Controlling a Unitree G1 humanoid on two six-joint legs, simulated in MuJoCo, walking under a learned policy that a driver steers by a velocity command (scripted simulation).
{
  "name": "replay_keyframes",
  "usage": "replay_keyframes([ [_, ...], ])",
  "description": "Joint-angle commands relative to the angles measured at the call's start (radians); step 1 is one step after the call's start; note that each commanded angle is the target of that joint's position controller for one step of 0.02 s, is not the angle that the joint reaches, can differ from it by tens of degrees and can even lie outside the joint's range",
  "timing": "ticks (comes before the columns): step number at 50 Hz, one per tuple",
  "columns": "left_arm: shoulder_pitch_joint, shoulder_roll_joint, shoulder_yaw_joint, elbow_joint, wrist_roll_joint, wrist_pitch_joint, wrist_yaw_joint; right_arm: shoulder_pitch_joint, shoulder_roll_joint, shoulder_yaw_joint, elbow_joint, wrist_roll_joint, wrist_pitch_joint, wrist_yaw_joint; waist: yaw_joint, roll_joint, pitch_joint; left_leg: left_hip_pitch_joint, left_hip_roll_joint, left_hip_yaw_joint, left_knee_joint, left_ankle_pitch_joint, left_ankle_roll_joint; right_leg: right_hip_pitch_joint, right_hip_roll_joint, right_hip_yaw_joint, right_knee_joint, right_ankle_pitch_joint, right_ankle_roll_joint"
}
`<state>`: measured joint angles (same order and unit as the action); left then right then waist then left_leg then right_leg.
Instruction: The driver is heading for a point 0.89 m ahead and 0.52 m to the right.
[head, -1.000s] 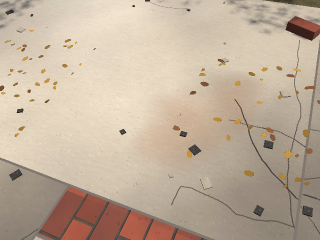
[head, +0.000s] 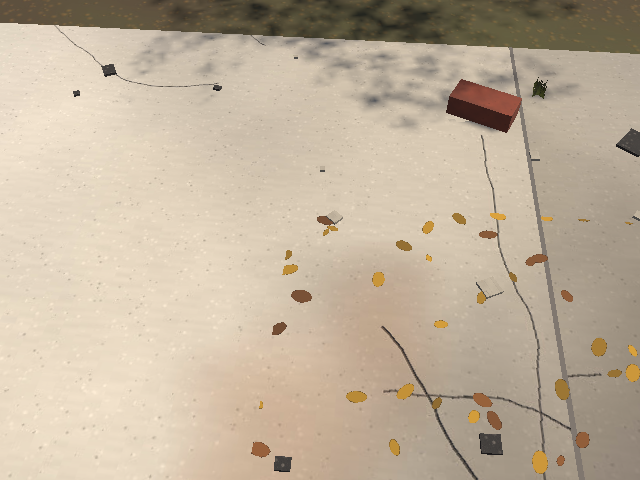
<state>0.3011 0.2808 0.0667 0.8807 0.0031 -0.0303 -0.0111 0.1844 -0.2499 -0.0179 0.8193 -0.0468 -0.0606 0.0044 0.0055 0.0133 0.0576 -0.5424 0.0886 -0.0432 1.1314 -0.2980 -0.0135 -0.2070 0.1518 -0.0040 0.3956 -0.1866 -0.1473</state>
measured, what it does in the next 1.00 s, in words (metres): walks ahead, turning right: left foot, then right foot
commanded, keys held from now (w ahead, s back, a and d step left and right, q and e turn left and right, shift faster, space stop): w+e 1.00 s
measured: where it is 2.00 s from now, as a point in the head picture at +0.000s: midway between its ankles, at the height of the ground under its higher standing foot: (487, 322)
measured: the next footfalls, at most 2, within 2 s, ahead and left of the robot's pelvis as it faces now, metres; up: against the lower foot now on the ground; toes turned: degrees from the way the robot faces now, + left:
left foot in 0.30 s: +0.36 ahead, +0.13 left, +0.00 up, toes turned -13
right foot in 0.84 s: +0.53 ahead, -0.17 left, +0.00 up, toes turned -34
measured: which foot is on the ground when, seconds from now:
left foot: up 0.00-0.28, down 0.30-0.86, up 0.88-1.00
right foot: down 0.00-0.32, up 0.34-0.82, down 0.84-1.00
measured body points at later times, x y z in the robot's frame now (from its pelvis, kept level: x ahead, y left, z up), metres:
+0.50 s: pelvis +0.28 +0.05 +0.00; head +0.31 +0.06 +0.45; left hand +0.44 +0.30 -0.12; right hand +0.31 -0.24 -0.10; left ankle +0.32 +0.13 -0.74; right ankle +0.20 -0.06 -0.65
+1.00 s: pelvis +0.50 -0.10 +0.00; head +0.52 -0.13 +0.44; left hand +0.75 +0.06 -0.11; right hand +0.42 -0.37 -0.13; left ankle +0.54 +0.07 -0.65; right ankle +0.50 -0.15 -0.74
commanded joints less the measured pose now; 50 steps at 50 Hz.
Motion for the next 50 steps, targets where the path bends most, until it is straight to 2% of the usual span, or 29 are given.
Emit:
replay_keyframes([
  [1, 0.029, 0.143, 0.033, -0.053, -0.004, -0.030, 0.004, 0.028, -0.074, -0.016, -0.058, -0.005, 0.023, 0.006, -0.024, -0.024, -0.031, -0.054, 0.006, 0.038, -0.104, 0.084, -0.039, 0.004, -0.253, 0.261, -0.186, 0.356, -0.138],
  [6, 0.128, 0.147, 0.038, -0.042, -0.004, -0.019, 0.009, -0.169, -0.073, -0.008, -0.129, 0.006, 0.020, 0.015, 0.059, -0.073, -0.026, -0.105, -0.022, 0.043, -0.357, 0.265, -0.050, 0.092, -0.223, 0.280, -0.151, 0.360, -0.076],
  [10, 0.173, 0.158, 0.041, -0.044, 0.011, -0.014, 0.018, -0.268, -0.086, -0.001, -0.173, 0.015, 0.007, 0.018, 0.095, -0.086, -0.026, -0.095, -0.061, 0.037, -0.485, 0.263, -0.031, 0.184, -0.253, 0.338, -0.090, 0.429, -0.071],
  [12, 0.141, 0.173, 0.045, -0.060, 0.016, -0.015, 0.026, -0.235, -0.110, -0.006, -0.176, 0.019, -0.003, 0.016, 0.063, -0.096, -0.030, 0.002, -0.075, 0.015, -0.562, 0.221, -0.009, 0.182, -0.271, 0.375, -0.050, 0.446, -0.046],
  [14, 0.076, 0.193, 0.048, -0.082, 0.018, -0.022, 0.023, -0.067, -0.153, -0.023, -0.128, 0.022, -0.014, 0.003, -0.020, -0.095, -0.089, 0.260, -0.119, 0.025, -0.627, 0.144, 0.025, 0.116, -0.247, 0.378, 0.080, 0.559, -0.006],
  [15, 0.063, 0.181, 0.044, -0.083, 0.008, -0.031, 0.013, 0.068, -0.186, -0.037, -0.097, 0.014, -0.029, -0.009, -0.093, -0.036, -0.163, 0.457, -0.080, -0.002, -0.689, 0.158, 0.056, 0.053, -0.182, 0.327, 0.268, 0.529, 0.019],
  [16, 0.078, 0.100, 0.020, -0.115, -0.003, -0.042, 0.006, 0.231, -0.260, -0.055, -0.095, -0.008, -0.034, -0.028, -0.142, 0.080, -0.323, 0.688, 0.165, -0.243, -0.720, -0.074, 0.105, -0.062, -0.122, 0.241, 0.546, 0.242, 0.041],
  [17, 0.196, 0.042, 0.009, -0.146, -0.024, -0.036, 0.005, 0.193, -0.331, -0.073, -0.102, -0.015, -0.017, -0.031, -0.051, 0.311, -0.380, 0.834, 0.375, -0.703, -0.850, -0.144, 0.212, -0.357, 0.019, 0.134, 0.764, -0.398, 0.064],
  [18, 0.181, 0.127, 0.016, -0.108, 0.011, -0.017, 0.016, 0.133, -0.242, -0.064, -0.109, 0.001, -0.004, -0.025, -0.032, 0.145, -0.265, 0.724, 0.347, -0.705, -0.853, -0.248, 0.218, -0.441, -0.085, 0.131, 0.856, -0.327, 0.056],
  [19, 0.111, 0.135, 0.021, -0.107, 0.019, -0.011, 0.007, 0.076, -0.153, -0.043, -0.122, 0.010, -0.003, -0.021, -0.032, 0.039, -0.148, 0.598, 0.294, -0.531, -0.866, -0.204, 0.197, -0.433, -0.122, 0.119, 0.844, -0.225, 0.061],
  [20, 0.073, 0.115, 0.017, -0.113, 0.019, -0.008, -0.001, 0.047, -0.116, -0.034, -0.116, 0.009, -0.005, -0.017, -0.020, 0.015, -0.087, 0.510, 0.241, -0.387, -0.890, -0.059, 0.177, -0.412, -0.152, 0.106, 0.807, -0.170, 0.072],
  [22, 0.057, 0.097, 0.016, -0.118, 0.035, 0.013, -0.021, 0.063, -0.103, -0.029, -0.092, 0.014, -0.018, -0.019, -0.004, 0.092, -0.053, 0.433, 0.172, -0.205, -0.920, 0.128, 0.147, -0.375, -0.186, 0.087, 0.771, -0.138, 0.091],
  [24, 0.036, 0.081, 0.012, -0.134, 0.033, 0.028, -0.032, 0.096, -0.107, -0.033, -0.072, 0.026, -0.038, -0.011, 0.003, 0.099, -0.060, 0.428, 0.168, -0.125, -0.934, 0.264, 0.155, -0.383, -0.191, 0.075, 0.769, -0.110, 0.100],
  [26, -0.025, 0.070, 0.008, -0.160, 0.034, 0.035, -0.042, 0.111, -0.115, -0.040, -0.059, 0.031, -0.047, -0.007, 0.002, 0.089, -0.047, 0.438, 0.175, -0.061, -0.964, 0.305, 0.168, -0.441, -0.206, 0.069, 0.752, -0.058, 0.110],
  [31, -0.189, 0.041, -0.010, -0.221, 0.030, 0.032, -0.058, 0.149, -0.117, -0.046, -0.027, 0.027, -0.043, -0.004, -0.022, 0.076, -0.004, 0.462, 0.142, 0.104, -0.984, 0.390, 0.158, -0.491, -0.217, 0.017, 0.542, 0.108, 0.126],
  [33, -0.257, 0.025, -0.021, -0.244, 0.030, 0.027, -0.067, 0.165, -0.129, -0.050, -0.017, 0.028, -0.042, -0.005, -0.039, 0.076, 0.009, 0.467, 0.140, 0.154, -0.980, 0.405, 0.148, -0.447, -0.216, -0.021, 0.416, 0.158, 0.114],
  [36, -0.327, 0.029, -0.025, -0.275, 0.035, 0.026, -0.074, 0.209, -0.153, -0.058, 0.006, 0.028, -0.032, -0.012, -0.058, 0.072, 0.025, 0.535, 0.169, 0.193, -0.953, 0.467, 0.134, -0.411, -0.204, -0.076, 0.301, 0.111, 0.079],
  [37, -0.337, 0.033, -0.024, -0.282, 0.038, 0.026, -0.073, 0.223, -0.160, -0.059, 0.014, 0.027, -0.026, -0.015, -0.059, 0.071, 0.026, 0.567, 0.177, 0.207, -0.926, 0.524, 0.128, -0.399, -0.192, -0.092, 0.275, 0.075, 0.064],
  [39, -0.312, 0.045, -0.018, -0.281, 0.044, 0.027, -0.065, 0.234, -0.186, -0.064, 0.026, 0.024, -0.011, -0.022, -0.038, 0.085, -0.004, 0.616, 0.184, 0.249, -0.804, 0.810, 0.113, -0.316, -0.137, -0.131, 0.235, -0.031, 0.025],
  [40, -0.253, 0.058, -0.010, -0.267, 0.047, 0.024, -0.058, 0.238, -0.203, -0.067, 0.030, 0.023, -0.002, -0.025, -0.010, 0.092, -0.046, 0.631, 0.186, 0.265, -0.685, 0.953, 0.110, -0.239, -0.097, -0.144, 0.217, -0.080, 0.001],
  [41, -0.133, 0.077, 0.003, -0.232, 0.050, 0.016, -0.049, 0.235, -0.214, -0.069, 0.028, 0.026, 0.007, -0.027, 0.043, 0.078, -0.118, 0.600, 0.179, 0.283, -0.505, 0.984, 0.102, -0.095, -0.056, -0.143, 0.168, -0.086, -0.027],
  [42, 0.046, 0.121, 0.027, -0.174, 0.059, 0.009, -0.033, 0.223, -0.207, -0.065, 0.010, 0.025, 0.010, -0.026, 0.123, 0.020, -0.220, 0.446, 0.156, 0.297, -0.247, 0.805, 0.073, 0.161, -0.078, -0.066, 0.113, -0.078, -0.066],
  [43, 0.090, 0.240, 0.058, -0.175, 0.057, 0.010, -0.017, 0.261, -0.091, -0.038, -0.058, 0.032, 0.006, -0.010, 0.090, -0.197, -0.336, 0.053, 0.050, 0.291, 0.095, 0.080, 0.020, 0.487, -0.388, 0.389, 0.074, -0.209, -0.170],
  [44, 0.109, 0.284, 0.069, -0.205, 0.021, 0.020, -0.008, 0.176, -0.138, -0.048, -0.109, 0.021, -0.002, -0.001, 0.116, -0.199, -0.408, -0.165, -0.102, 0.107, 0.292, -0.266, -0.011, 0.562, -0.519, 0.812, -0.090, -0.119, -0.263],
  [45, 0.092, 0.255, 0.064, -0.179, 0.012, 0.026, 0.001, 0.067, -0.157, -0.052, -0.132, 0.020, -0.007, 0.002, 0.120, -0.083, -0.259, -0.265, -0.035, 0.019, 0.289, -0.156, 0.001, 0.492, -0.473, 0.625, -0.097, -0.011, -0.231],
  [46, 0.046, 0.201, 0.051, -0.169, 0.006, 0.023, 0.008, 0.071, -0.136, -0.041, -0.130, 0.030, -0.018, 0.002, 0.074, -0.051, -0.142, -0.231, 0.004, 0.026, 0.201, -0.063, 0.006, 0.337, -0.440, 0.491, -0.100, 0.118, -0.199],
  [47, 0.000, 0.161, 0.039, -0.168, 0.008, 0.015, 0.010, 0.092, -0.129, -0.041, -0.112, 0.025, -0.017, 0.001, 0.023, -0.015, -0.084, -0.156, 0.033, 0.024, 0.108, -0.036, 0.005, 0.213, -0.377, 0.396, -0.112, 0.230, -0.153],
  [48, -0.036, 0.137, 0.030, -0.171, 0.001, 0.008, 0.012, 0.119, -0.127, -0.041, -0.106, 0.008, -0.002, 0.001, -0.018, -0.022, -0.063, -0.084, 0.042, 0.020, 0.060, -0.036, -0.006, 0.123, -0.328, 0.333, -0.124, 0.307, -0.134],
  [50, -0.043, 0.120, 0.023, -0.174, -0.002, -0.012, 0.005, 0.151, -0.117, -0.040, -0.097, -0.007, 0.031, 0.008, -0.044, -0.037, -0.092, -0.017, 0.036, 0.031, 0.018, -0.029, -0.024, 0.063, -0.287, 0.284, -0.138, 0.387, -0.135],
])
